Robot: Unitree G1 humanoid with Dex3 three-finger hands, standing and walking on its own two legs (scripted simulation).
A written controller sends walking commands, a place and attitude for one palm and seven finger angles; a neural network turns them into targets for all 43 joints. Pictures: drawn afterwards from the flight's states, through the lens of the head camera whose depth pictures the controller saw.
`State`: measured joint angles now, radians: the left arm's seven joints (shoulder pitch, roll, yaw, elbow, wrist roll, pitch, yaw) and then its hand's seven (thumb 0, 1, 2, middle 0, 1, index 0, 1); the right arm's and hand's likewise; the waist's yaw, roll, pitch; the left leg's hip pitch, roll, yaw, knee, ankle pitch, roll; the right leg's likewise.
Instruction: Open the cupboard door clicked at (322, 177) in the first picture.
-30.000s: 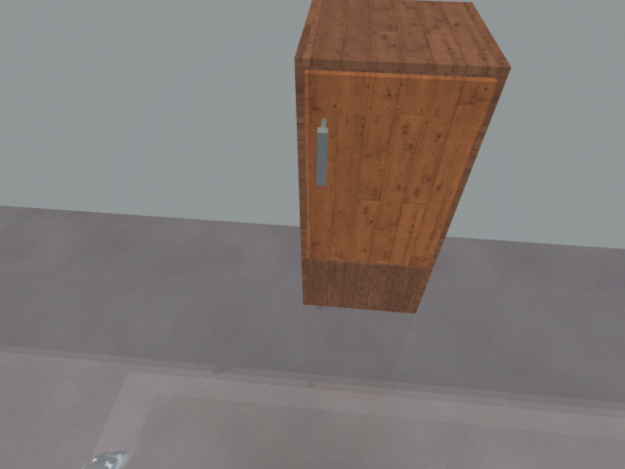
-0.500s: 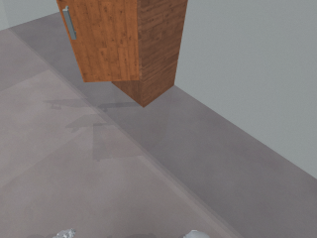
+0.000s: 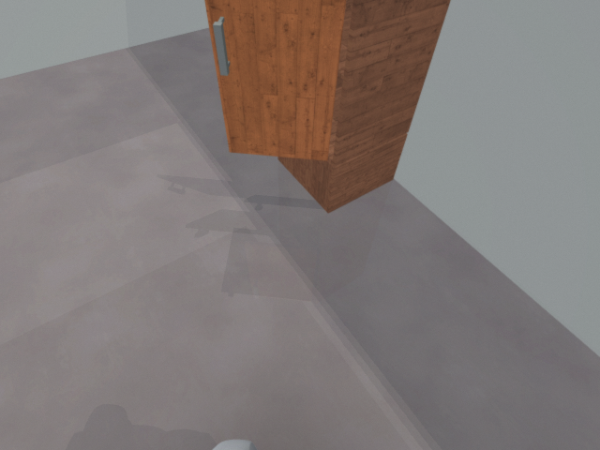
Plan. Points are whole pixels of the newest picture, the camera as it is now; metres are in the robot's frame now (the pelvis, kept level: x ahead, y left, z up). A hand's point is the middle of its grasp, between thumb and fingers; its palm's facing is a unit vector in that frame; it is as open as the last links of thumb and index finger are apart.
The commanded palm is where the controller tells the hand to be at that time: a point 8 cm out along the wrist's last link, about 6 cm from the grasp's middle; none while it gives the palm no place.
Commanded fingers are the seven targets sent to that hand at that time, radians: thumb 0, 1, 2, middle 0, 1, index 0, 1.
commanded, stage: take the last steps up to it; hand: left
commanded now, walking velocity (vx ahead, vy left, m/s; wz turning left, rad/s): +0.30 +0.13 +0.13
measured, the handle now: (223, 46) +1.11 +0.33 -0.04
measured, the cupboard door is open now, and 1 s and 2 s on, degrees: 50 50 50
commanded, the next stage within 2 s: come to a stop and stand still in 1.46 s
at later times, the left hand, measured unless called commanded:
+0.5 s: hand (174, 380) +0.23 +0.23 -0.16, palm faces +0.00 -0.98 -0.18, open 7.4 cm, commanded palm none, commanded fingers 0.00 0.90 0.90 -0.20 -0.30 -0.20 -0.30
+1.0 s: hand (178, 365) +0.25 +0.23 -0.17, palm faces +0.15 -0.97 -0.19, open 7.2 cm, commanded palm none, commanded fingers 0.00 0.90 0.90 -0.20 -0.30 -0.20 -0.30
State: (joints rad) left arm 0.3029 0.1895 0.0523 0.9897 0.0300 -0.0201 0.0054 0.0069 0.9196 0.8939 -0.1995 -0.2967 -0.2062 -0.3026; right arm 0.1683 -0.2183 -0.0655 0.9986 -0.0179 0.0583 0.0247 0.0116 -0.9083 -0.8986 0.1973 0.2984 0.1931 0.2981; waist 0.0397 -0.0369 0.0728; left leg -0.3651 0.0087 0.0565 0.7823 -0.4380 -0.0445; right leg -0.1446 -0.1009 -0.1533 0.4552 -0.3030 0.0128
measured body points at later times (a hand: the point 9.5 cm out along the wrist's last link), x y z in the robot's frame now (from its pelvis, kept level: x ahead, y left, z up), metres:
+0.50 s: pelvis +0.12 +0.05 +0.00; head +0.15 +0.05 +0.45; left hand +0.23 +0.28 -0.15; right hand +0.05 -0.17 -0.16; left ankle +0.02 +0.13 -0.74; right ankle +0.22 -0.07 -0.71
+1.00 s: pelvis +0.30 +0.06 +0.00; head +0.32 +0.06 +0.45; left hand +0.25 +0.28 -0.15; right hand +0.42 -0.17 -0.14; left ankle +0.39 +0.19 -0.71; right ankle +0.24 -0.05 -0.74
